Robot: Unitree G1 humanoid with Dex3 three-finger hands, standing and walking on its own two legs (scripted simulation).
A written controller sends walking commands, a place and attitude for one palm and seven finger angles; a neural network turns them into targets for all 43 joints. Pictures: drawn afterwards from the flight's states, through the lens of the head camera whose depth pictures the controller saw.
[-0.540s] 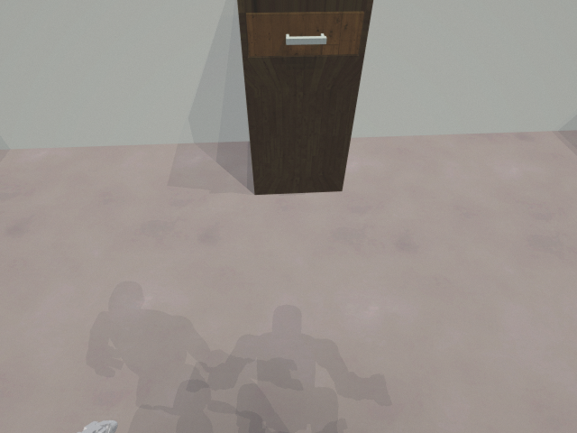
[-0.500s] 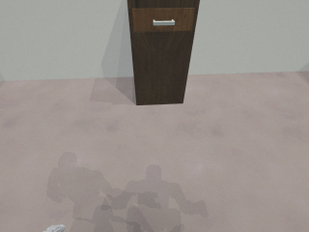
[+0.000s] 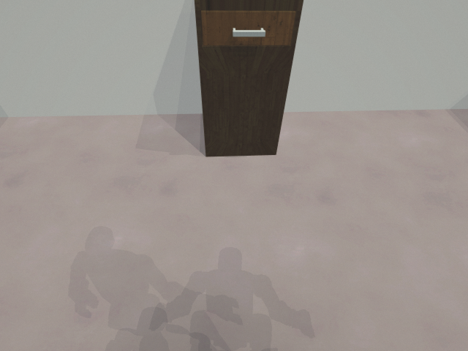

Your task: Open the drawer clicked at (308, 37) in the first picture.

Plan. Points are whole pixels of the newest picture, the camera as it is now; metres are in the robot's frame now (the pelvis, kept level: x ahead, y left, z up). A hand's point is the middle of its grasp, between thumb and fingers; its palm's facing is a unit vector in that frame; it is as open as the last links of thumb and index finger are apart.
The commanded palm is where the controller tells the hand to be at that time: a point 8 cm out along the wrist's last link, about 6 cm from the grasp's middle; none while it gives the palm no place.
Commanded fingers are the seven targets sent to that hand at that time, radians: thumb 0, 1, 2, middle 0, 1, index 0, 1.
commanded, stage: stand and wait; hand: left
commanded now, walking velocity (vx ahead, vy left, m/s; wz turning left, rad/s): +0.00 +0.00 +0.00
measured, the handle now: (248, 31) +1.34 +0.01 +0.00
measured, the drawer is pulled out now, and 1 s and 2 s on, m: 0.00 0.00 0.00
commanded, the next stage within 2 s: look at it before walking up in 0.28 s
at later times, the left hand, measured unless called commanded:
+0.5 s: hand out of the picture +0.07 +0.25 -0.15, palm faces -0.03 -0.94 -0.33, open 7.4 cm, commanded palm none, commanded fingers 0.00 0.90 0.90 -0.20 -0.30 -0.20 -0.30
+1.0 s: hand out of the picture +0.06 +0.25 -0.15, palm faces -0.03 -0.94 -0.33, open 7.4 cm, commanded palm none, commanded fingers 0.00 0.90 0.90 -0.20 -0.30 -0.20 -0.30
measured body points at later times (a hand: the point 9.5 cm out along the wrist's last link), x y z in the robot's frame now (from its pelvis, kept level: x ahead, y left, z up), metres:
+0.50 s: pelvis -0.01 +0.00 +0.00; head -0.01 +0.00 +0.45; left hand +0.07 +0.30 -0.13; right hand +0.07 -0.29 -0.13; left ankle +0.01 +0.14 -0.74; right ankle +0.01 -0.11 -0.74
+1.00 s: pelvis +0.00 +0.00 +0.00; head +0.00 +0.00 +0.45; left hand +0.06 +0.30 -0.13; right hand +0.07 -0.29 -0.13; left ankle +0.01 +0.14 -0.74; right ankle +0.01 -0.11 -0.74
